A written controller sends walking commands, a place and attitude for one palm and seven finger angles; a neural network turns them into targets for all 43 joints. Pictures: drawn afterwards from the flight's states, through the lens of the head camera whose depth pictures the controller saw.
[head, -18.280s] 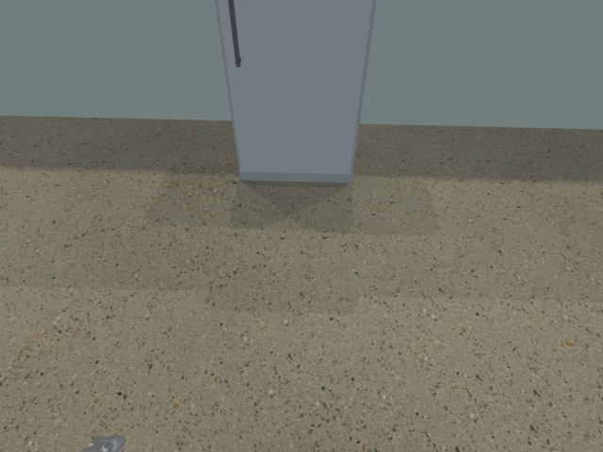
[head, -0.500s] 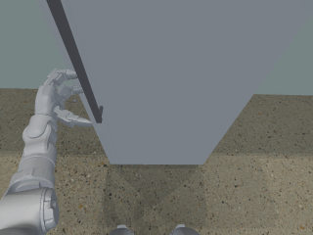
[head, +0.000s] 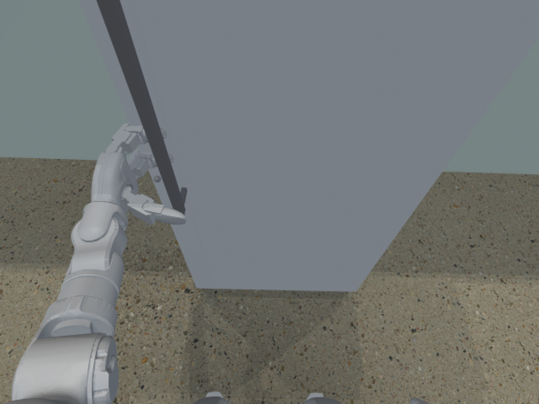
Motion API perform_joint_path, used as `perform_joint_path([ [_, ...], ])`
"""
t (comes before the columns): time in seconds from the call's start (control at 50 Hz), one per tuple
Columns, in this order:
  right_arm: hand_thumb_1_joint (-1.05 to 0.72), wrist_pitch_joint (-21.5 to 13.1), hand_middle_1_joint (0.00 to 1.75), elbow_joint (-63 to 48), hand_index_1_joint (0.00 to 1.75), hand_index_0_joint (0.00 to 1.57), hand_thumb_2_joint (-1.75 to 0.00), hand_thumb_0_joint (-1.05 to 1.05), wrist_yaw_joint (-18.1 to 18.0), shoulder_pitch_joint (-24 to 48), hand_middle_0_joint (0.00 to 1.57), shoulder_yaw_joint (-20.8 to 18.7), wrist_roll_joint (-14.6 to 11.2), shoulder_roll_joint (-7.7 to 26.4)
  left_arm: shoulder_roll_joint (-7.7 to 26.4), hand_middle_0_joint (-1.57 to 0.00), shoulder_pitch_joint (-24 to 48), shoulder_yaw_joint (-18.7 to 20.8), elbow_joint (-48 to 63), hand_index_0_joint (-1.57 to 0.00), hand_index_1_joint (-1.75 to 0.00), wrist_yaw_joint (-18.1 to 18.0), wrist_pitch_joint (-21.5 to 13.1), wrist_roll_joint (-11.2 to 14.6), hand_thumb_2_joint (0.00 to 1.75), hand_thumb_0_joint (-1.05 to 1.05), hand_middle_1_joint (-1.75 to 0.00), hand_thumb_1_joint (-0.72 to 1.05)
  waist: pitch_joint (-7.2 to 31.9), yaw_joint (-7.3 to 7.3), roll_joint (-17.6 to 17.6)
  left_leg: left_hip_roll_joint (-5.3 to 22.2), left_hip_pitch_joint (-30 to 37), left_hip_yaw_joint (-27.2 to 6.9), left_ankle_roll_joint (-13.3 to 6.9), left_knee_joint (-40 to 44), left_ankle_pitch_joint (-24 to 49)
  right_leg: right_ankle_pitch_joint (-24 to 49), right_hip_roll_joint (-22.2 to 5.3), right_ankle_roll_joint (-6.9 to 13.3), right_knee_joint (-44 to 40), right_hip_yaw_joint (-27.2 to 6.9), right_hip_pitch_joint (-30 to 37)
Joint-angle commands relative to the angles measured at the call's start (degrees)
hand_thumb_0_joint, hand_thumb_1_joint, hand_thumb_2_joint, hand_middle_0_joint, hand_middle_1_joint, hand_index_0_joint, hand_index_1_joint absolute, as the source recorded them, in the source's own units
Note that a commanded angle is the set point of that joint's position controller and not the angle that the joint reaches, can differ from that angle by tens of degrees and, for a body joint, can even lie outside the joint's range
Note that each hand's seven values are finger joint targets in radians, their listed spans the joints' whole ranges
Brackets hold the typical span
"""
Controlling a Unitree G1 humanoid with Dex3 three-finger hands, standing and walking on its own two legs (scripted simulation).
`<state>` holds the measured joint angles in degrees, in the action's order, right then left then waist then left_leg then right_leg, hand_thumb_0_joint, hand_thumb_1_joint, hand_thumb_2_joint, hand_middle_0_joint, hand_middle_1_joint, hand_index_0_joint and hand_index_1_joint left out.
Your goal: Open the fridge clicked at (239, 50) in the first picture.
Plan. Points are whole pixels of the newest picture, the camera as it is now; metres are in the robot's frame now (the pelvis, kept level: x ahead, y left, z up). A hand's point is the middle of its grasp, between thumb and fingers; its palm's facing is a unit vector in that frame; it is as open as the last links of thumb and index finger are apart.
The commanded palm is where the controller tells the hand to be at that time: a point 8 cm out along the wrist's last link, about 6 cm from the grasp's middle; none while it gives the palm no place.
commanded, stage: slide the fingers in behind the handle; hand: left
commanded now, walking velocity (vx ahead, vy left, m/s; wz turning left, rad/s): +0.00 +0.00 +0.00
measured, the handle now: (157, 126) +0.49 +0.17 +0.13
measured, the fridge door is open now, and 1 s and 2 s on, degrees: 0 0 0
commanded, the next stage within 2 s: grip the handle and tug to test in 0.92 s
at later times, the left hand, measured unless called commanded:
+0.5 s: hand (173, 180) +0.42 +0.14 +0.08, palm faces -0.01 -1.00 -0.02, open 14.1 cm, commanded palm +0.40 +0.19 +0.08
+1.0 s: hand (177, 174) +0.44 +0.14 +0.08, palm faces -0.03 -1.00 -0.02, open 14.0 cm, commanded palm +0.41 +0.19 +0.08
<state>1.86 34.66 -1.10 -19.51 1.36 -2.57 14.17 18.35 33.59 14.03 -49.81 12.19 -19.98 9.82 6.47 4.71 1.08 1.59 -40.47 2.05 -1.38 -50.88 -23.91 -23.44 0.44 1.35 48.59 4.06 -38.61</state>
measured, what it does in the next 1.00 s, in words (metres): stands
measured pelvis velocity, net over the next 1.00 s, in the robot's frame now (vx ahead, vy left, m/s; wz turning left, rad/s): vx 0.00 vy -0.01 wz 0.00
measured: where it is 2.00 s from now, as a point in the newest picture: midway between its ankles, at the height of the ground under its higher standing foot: outside the picture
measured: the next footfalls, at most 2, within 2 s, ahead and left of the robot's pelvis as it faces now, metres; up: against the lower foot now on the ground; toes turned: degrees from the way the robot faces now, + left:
none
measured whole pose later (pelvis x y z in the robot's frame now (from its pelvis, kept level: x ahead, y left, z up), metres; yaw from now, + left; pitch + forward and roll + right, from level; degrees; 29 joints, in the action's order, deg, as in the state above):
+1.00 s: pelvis +0.00 -0.01 +0.00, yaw +0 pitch +14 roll -1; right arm 1.5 35.8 -0.6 -19.8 0.6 -2.2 14.2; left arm 16.2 35.1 12.9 -50.6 8.9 -21.3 8.8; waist 6.3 5.1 1.3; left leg 1.7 -40.7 2.1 -0.8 -50.4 -23.6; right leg -23.5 0.7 1.9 48.9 3.9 -39.3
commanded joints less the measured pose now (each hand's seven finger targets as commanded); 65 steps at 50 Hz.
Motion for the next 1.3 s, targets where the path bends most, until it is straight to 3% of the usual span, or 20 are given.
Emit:
perform_joint_path([
  [0.0,-0.9,-2.0,0.3,-5.2,0.3,0.2,-0.9,0.0,-0.5,-3.1,0.2,-3.5,0.1,9.1,8.5,-0.3,23.3,0.1,12.2,-0.3,-1.2,-0.3,-3.4,1.2,0.3,0.0,-1.2,-0.5,17.9,1.3,1.2,-1.2,13.8,-3.8,-0.1,5.7,17.7,18.3,1.7,0.1,-5.4,-2.0,6.4],
  [0.12,-0.9,-2.6,0.3,-4.8,0.3,0.2,-0.9,0.0,-0.1,-3.2,0.2,-4.0,0.3,8.8,7.1,-0.3,23.9,-0.6,16.9,-0.3,-1.2,-2.1,-5.0,0.7,0.3,0.0,-1.2,-0.5,22.8,0.77,3.3,-1.1,18.3,-4.2,0.3,5.3,21.2,19.8,1.7,0.1,-4.8,-2.0,6.5],
  [0.22,-0.9,-2.2,0.3,-4.5,0.3,0.2,-0.9,0.0,0.0,-3.1,0.2,-3.8,0.4,9.0,8.8,-0.3,21.2,1.3,12.4,-0.3,-1.2,-3.7,-3.9,-0.1,0.3,0.0,-1.2,-0.5,18.2,0.6,-1.4,-1.4,12.4,-3.4,0.0,6.0,17.1,19.1,1.6,-0.2,-5.4,-2.4,8.3],
  [0.26,-0.9,-2.0,0.3,-4.8,0.3,0.2,-0.9,0.0,-0.1,-2.9,0.2,-3.7,0.4,8.8,9.6,-0.3,21.5,1.9,12.4,-0.3,-1.2,-4.1,-3.5,-0.5,0.3,0.0,-1.2,-0.5,18.2,0.09,-0.3,-1.8,11.3,-2.9,-0.1,6.4,16.1,19.3,1.3,-0.2,-5.6,-2.8,9.8],
  [0.32,-0.9,-2.2,0.3,-5.5,0.3,0.2,-0.9,0.0,0.2,-2.5,0.2,-3.6,0.4,8.2,6.9,-0.3,21.1,-0.6,15.1,-0.3,-1.2,-4.0,-4.1,-0.9,0.3,0.0,-1.2,-0.5,20.6,0.02,2.3,-1.8,14.0,-2.7,0.0,6.0,18.5,21.0,1.4,-0.1,-5.3,-2.9,9.8],
  [0.46,-0.9,-2.5,0.3,-4.6,0.3,0.2,-0.9,0.0,0.0,-2.4,0.2,-3.7,0.3,8.5,6.4,-0.3,22.9,-0.7,13.2,-0.3,-1.2,-3.7,-4.5,0.2,0.3,0.0,-1.2,-0.5,17.5,1.14,-1.9,-1.8,10.8,-2.4,-0.4,6.2,13.8,18.6,1.3,-0.5,-6.6,-3.4,9.9],
  [0.5,-0.9,-2.6,0.3,-4.4,0.3,0.2,-0.9,0.0,-0.1,-2.5,0.2,-3.6,0.3,8.5,6.1,-0.3,24.5,-1.4,12.0,-0.3,-1.2,-3.4,-4.5,-0.1,0.3,0.0,-1.2,-0.5,16.6,1.41,-1.0,-2.0,10.3,-2.5,-0.4,6.0,13.0,17.9,1.2,-0.3,-6.5,-3.5,9.3],
  [0.54,-0.9,-2.4,0.3,-4.2,0.3,0.2,-0.9,0.0,-0.2,-2.7,0.2,-3.7,0.3,8.7,8.7,-0.3,25.0,0.3,11.5,-0.3,-1.2,-3.4,-4.8,-0.5,0.3,0.0,-1.2,-0.5,18.0,1.16,-0.9,-2.1,9.9,-2.4,-0.5,5.9,12.9,18.0,1.0,-0.5,-6.3,-4.0,10.2],
  [0.6,-0.9,-2.6,0.3,-4.6,0.3,0.2,-0.9,0.0,-0.1,-2.6,0.2,-3.6,0.3,8.3,6.7,-0.3,24.6,-1.2,12.6,-0.3,-1.2,-3.0,-5.2,-0.6,0.3,0.0,-1.2,-0.5,20.2,0.75,2.5,-2.2,12.3,-2.6,-0.3,5.6,15.0,19.0,1.1,-0.1,-5.7,-3.7,9.7],
  [0.66,-0.9,-2.5,0.3,-4.0,0.3,0.2,-0.9,0.0,-0.2,-2.7,0.2,-3.6,0.2,8.6,8.1,-0.3,26.2,0.1,10.8,-0.3,-1.2,-3.1,-5.1,-0.1,0.3,0.0,-1.2,-0.5,18.6,1.28,-0.6,-2.0,10.5,-2.8,-0.3,5.7,12.8,17.2,1.2,-0.4,-6.2,-3.7,9.3],
  [0.76,-0.9,-2.6,0.3,-3.9,0.3,0.2,-0.9,0.0,-0.3,-2.9,0.2,-3.6,0.2,8.5,6.4,-0.3,27.3,-1.5,10.2,-0.3,-1.2,-2.9,-5.1,-0.2,0.3,0.0,-1.2,-0.5,19.3,1.83,0.3,-2.0,11.7,-2.9,-0.4,5.5,14.3,18.4,1.3,-0.4,-5.9,-3.4,8.4],
  [0.8,-0.9,-2.6,0.3,-3.6,0.3,0.2,-0.9,0.0,-0.3,-3.2,0.2,-3.5,0.4,8.7,7.7,-0.3,28.2,-0.5,8.5,-0.3,-1.2,-3.1,-5.1,-0.4,0.3,0.0,-1.2,-0.5,18.0,1.88,0.0,-2.0,10.7,-2.9,-0.5,5.4,13.3,17.3,1.2,-0.4,-6.0,-3.5,8.0],
  [0.82,-0.9,-2.5,0.3,-3.5,0.3,0.2,-0.9,0.0,-0.3,-3.5,0.2,-3.5,0.5,8.8,9.3,-0.3,28.6,0.9,8.7,-0.3,-1.2,-3.3,-5.2,-0.5,0.3,0.0,-1.2,-0.5,19.4,1.41,0.0,-2.1,10.3,-3.0,-0.4,5.4,13.5,17.7,1.2,-0.4,-5.7,-3.8,9.1],
  [0.92,-0.9,-2.5,0.3,-4.4,0.3,0.2,-0.9,0.0,0.0,-3.6,0.2,-3.8,0.5,8.6,8.8,-0.3,23.7,1.2,11.7,-0.3,-1.2,-3.1,-5.7,-0.3,0.3,0.0,-1.2,-0.5,23.5,0.14,1.7,-1.9,13.8,-2.7,-0.2,4.9,19.5,22.7,1.4,-0.1,-4.8,-3.4,10.7],
  [1.0,-0.9,-2.3,0.3,-4.8,0.3,0.2,-0.9,0.0,0.4,-3.6,0.2,-3.9,0.4,8.6,6.5,-0.3,20.4,-0.3,12.3,-0.3,-1.2,-3.1,-4.7,0.1,0.3,0.0,-1.2,-0.5,20.6,0.3,-0.1,-1.7,12.9,-2.7,-0.2,5.3,20.0,23.2,1.7,-0.1,-4.9,-2.7,10.3],
  [1.04,-0.9,-1.9,0.3,-4.8,0.3,0.2,-0.9,0.0,0.4,-3.5,0.2,-3.9,0.3,8.7,7.2,-0.31,21.6,-0.1,12.1,-0.31,-1.21,-3.5,-4.0,-0.2,0.34,0.0,-1.21,-0.41,18.5,0.72,-1.3,-1.8,11.0,-2.4,-0.3,5.7,18.2,22.6,1.5,-0.4,-5.5,-3.0,10.4],
  [1.1,-0.9,-2.0,0.3,-5.2,0.3,0.2,-0.9,0.0,0.4,-3.5,0.2,-4.0,0.4,8.5,5.8,-0.32,21.9,-1.2,14.1,-0.32,-1.23,-3.8,-4.1,-0.4,0.4,0.0,-1.23,-0.27,19.4,0.73,0.2,-1.8,13.0,-2.5,-0.4,5.5,19.2,22.7,1.6,-0.2,-5.4,-2.9,9.7],
  [1.14,-0.9,-1.9,0.3,-4.7,0.3,0.2,-0.9,0.0,0.3,-3.6,0.2,-4.0,0.4,8.5,7.7,-0.33,22.2,0.3,14.7,-0.33,-1.25,-4.1,-4.6,-0.5,0.44,0.0,-1.25,-0.17,20.1,0.48,0.5,-1.8,13.3,-2.7,-0.2,5.6,18.9,22.3,1.5,-0.2,-5.4,-3.0,10.0],
  [1.26,-0.9,-2.2,0.3,-4.2,0.3,0.2,-0.9,0.0,0.3,-3.0,0.2,-3.8,0.3,8.3,4.6,-0.36,24.2,-2.6,13.0,-0.36,-1.29,-3.9,-4.6,-0.7,0.56,0.0,-1.29,0.11,18.1,1.42,1.4,-1.7,13.8,-3.2,-0.1,5.7,16.9,19.5,1.5,-0.1,-5.6,-2.6,7.3],
  [1.28,-0.9,-2.1,0.3,-4.1,0.3,0.2,-0.9,0.0,0.2,-3.0,0.2,-3.9,0.4,8.6,6.0,-0.37,24.4,-1.2,12.4,-0.37,-1.29,-4.2,-4.5,-0.7,0.58,0.0,-1.29,0.15,17.7,1.27,1.1,-1.7,13.4,-3.2,-0.1,5.7,15.9,18.3,1.5,-0.1,-5.8,-2.6,6.8],
])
